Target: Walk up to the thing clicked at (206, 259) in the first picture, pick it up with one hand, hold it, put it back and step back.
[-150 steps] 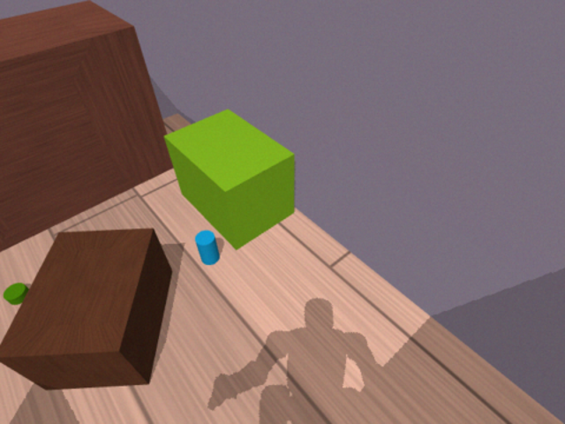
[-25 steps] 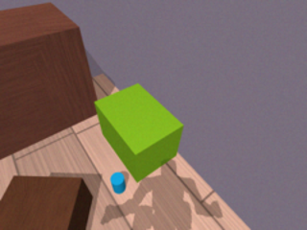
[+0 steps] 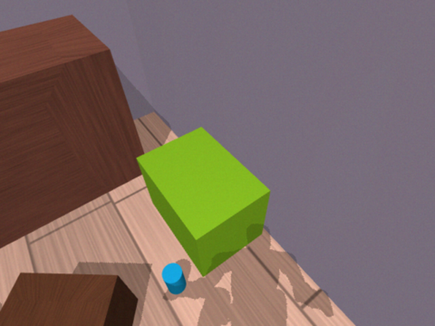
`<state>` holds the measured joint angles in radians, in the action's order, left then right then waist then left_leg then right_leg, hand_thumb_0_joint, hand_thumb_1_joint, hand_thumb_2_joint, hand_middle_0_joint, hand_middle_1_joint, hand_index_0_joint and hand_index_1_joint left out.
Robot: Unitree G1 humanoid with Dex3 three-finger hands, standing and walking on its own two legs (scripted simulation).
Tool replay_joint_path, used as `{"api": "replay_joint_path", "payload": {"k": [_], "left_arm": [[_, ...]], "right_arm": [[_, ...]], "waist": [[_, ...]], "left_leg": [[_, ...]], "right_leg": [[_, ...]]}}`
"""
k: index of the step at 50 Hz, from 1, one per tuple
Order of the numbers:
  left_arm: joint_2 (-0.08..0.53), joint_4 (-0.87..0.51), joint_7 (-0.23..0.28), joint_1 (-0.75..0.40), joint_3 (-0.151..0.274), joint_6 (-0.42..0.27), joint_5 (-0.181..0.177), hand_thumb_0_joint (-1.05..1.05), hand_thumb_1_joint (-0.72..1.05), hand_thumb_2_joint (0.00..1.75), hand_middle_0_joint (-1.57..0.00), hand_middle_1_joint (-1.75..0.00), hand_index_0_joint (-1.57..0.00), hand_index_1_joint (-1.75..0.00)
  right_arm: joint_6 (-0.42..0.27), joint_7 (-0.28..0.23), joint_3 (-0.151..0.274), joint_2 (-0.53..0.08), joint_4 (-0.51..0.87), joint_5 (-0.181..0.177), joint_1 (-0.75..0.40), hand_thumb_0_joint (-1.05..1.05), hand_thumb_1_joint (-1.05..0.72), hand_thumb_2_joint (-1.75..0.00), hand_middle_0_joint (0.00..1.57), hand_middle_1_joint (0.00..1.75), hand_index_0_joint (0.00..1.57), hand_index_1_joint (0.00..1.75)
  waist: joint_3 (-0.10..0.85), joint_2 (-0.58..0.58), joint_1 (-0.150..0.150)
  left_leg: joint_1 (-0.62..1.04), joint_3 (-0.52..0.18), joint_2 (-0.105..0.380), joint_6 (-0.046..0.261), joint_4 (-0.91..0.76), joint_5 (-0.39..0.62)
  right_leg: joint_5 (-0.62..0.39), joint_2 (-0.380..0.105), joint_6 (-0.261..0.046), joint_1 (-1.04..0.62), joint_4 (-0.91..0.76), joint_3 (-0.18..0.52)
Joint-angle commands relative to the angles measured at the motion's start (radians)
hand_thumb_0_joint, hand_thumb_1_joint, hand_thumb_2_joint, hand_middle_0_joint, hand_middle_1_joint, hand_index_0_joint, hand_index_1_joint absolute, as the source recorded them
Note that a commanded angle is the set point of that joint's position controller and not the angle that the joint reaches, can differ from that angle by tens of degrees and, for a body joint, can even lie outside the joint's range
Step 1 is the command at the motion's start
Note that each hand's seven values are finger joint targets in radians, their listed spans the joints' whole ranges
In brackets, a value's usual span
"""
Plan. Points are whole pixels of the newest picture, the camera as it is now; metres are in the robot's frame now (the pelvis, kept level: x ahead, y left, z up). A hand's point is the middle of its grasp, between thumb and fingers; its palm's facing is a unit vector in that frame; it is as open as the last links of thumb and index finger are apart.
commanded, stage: walk up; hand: left
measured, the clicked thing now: (174, 279) +0.46 +0.24 -0.68
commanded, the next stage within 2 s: stand in 1.26 s
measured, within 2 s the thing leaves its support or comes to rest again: neither
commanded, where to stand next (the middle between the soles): +0.07 +0.01 m, yaw -1 degrees
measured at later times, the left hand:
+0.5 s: hand out of the picture +0.10 +0.27 -0.12, palm faces +0.03 -0.94 -0.34, open 7.4 cm
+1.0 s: hand out of the picture +0.11 +0.26 -0.12, palm faces +0.00 -0.95 -0.33, open 7.4 cm
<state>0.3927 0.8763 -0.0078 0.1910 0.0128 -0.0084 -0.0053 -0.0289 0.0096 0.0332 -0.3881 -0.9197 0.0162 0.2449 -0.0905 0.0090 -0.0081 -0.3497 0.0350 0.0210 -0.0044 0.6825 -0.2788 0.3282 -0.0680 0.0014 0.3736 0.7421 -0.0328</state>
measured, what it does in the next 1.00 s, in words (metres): stands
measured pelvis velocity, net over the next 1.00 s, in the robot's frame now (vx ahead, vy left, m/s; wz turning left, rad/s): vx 0.03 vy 0.01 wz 0.01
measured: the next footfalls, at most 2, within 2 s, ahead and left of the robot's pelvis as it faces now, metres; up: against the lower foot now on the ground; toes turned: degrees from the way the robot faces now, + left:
none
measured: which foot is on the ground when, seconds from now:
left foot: down 0.00-1.00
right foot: down 0.00-1.00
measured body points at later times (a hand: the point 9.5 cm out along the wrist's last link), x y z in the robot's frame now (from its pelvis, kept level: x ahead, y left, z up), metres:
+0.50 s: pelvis +0.03 +0.01 +0.03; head +0.04 +0.01 +0.48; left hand +0.10 +0.32 -0.10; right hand +0.15 -0.29 -0.10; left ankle +0.05 +0.13 -0.71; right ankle +0.05 -0.13 -0.71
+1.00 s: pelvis +0.03 +0.01 +0.03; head +0.04 +0.01 +0.48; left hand +0.11 +0.31 -0.10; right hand +0.10 -0.30 -0.10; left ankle +0.05 +0.13 -0.71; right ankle +0.05 -0.13 -0.71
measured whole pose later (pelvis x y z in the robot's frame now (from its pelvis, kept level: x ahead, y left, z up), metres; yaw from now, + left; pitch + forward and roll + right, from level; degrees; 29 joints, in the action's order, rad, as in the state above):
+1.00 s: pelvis +0.03 +0.01 +0.03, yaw +0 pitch -2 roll +0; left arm 0.34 1.18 -0.01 0.07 0.02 0.00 0.00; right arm -0.01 0.01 0.00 -0.35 -1.19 0.01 0.10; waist -0.05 0.00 0.00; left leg -0.14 0.03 0.03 -0.01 0.32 -0.15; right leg 0.15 -0.04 0.02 0.13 0.31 -0.04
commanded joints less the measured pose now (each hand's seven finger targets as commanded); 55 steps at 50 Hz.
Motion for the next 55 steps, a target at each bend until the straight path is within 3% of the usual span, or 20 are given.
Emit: {"api": "replay_joint_path", "payload": {"k": [1, 3, 5, 6, 8, 11, 23, 40, 55], "left_arm": [[0.193, 0.004, 0.009, 0.016, 0.054, -0.012, -0.001, 0.0, 0.9, 0.9, -0.2, -0.3, -0.2, -0.3], [0.197, 0.047, 0.008, 0.016, 0.052, -0.023, 0.001, 0.0, 0.9, 0.9, -0.2, -0.3, -0.2, -0.3], [0.226, 0.062, 0.008, -0.043, 0.051, -0.035, 0.007, 0.0, 0.9, 0.9, -0.2, -0.3, -0.2, -0.3], [0.228, 0.071, 0.007, -0.076, 0.046, -0.035, 0.006, 0.0, 0.9, 0.9, -0.2, -0.3, -0.2, -0.3], [0.204, 0.091, 0.006, -0.094, 0.034, -0.035, 0.0, 0.0, 0.9, 0.9, -0.2, -0.3, -0.2, -0.3], [0.195, 0.133, 0.007, -0.092, 0.029, -0.036, -0.004, 0.0, 0.9, 0.9, -0.2, -0.3, -0.2, -0.3], [0.173, 0.23, 0.007, -0.153, 0.022, -0.028, -0.001, 0.0, 0.9, 0.9, -0.2, -0.3, -0.2, -0.3], [0.167, 0.249, 0.007, -0.177, 0.035, -0.02, 0.012, 0.0, 0.9, 0.9, -0.2, -0.3, -0.2, -0.3], [0.161, 0.244, 0.009, -0.167, 0.04, -0.017, 0.013, 0.0, 0.9, 0.9, -0.2, -0.3, -0.2, -0.3]], "right_arm": [[-0.018, -0.01, 0.044, -0.261, 0.051, -0.006, -0.112, 0.0, -0.9, -0.9, 0.2, 0.3, 0.2, 0.3], [-0.015, -0.009, 0.022, -0.216, 0.024, -0.01, -0.14, 0.0, -0.9, -0.9, 0.2, 0.3, 0.2, 0.3], [-0.013, -0.005, 0.011, -0.197, -0.01, -0.015, -0.11, 0.0, -0.9, -0.9, 0.2, 0.3, 0.2, 0.3], [-0.01, -0.005, 0.012, -0.2, -0.031, -0.015, -0.099, 0.0, -0.9, -0.9, 0.2, 0.3, 0.2, 0.3], [-0.014, -0.006, 0.01, -0.207, -0.051, -0.014, -0.124, 0.0, -0.9, -0.9, 0.2, 0.3, 0.2, 0.3], [-0.017, -0.008, 0.003, -0.202, -0.079, -0.022, -0.15, 0.0, -0.9, -0.9, 0.2, 0.3, 0.2, 0.3], [-0.005, -0.01, 0.002, -0.189, -0.164, -0.024, -0.232, 0.0, -0.9, -0.9, 0.2, 0.3, 0.2, 0.3], [-0.002, -0.009, 0.001, -0.177, -0.2, -0.013, -0.243, 0.0, -0.9, -0.9, 0.2, 0.3, 0.2, 0.3], [-0.001, -0.012, 0.006, -0.176, -0.195, -0.012, -0.213, 0.0, -0.9, -0.9, 0.2, 0.3, 0.2, 0.3]], "waist": [[0.041, -0.099, -0.043], [0.047, -0.108, -0.045], [0.072, -0.079, -0.004], [0.062, -0.071, 0.012], [0.092, -0.078, 0.005], [0.137, -0.049, -0.002], [0.158, -0.009, 0.001], [0.11, -0.009, 0.003], [0.128, -0.013, 0.009]], "left_leg": [[-0.133, -0.311, 0.229, 0.15, -0.338, -0.228], [-0.093, -0.199, 0.145, 0.074, -0.261, -0.117], [-0.008, -0.153, 0.095, 0.042, -0.222, -0.052], [0.046, -0.147, 0.089, 0.043, -0.243, -0.06], [0.091, -0.164, 0.113, 0.052, -0.269, 0.016], [0.138, -0.146, 0.119, 0.05, -0.271, 0.14], [0.24, -0.113, 0.121, 0.031, -0.367, 0.244], [0.211, -0.109, 0.112, 0.019, -0.433, 0.12], [0.226, -0.107, 0.112, 0.021, -0.413, 0.183]], "right_leg": [[0.141, 0.029, -0.046, -0.124, -0.074, 0.04], [-0.001, -0.016, -0.054, -0.155, -0.209, 0.089], [-0.017, -0.075, -0.071, -0.115, -0.299, 0.176], [-0.005, -0.077, -0.07, -0.069, -0.306, 0.168], [-0.072, -0.044, -0.048, -0.103, -0.307, 0.118], [-0.185, -0.047, -0.041, -0.171, -0.321, 0.104], [-0.28, -0.073, -0.014, -0.25, -0.435, 0.09], [-0.174, -0.069, -0.007, -0.253, -0.5, 0.094], [-0.227, -0.067, -0.006, -0.268, -0.486, 0.085]]}}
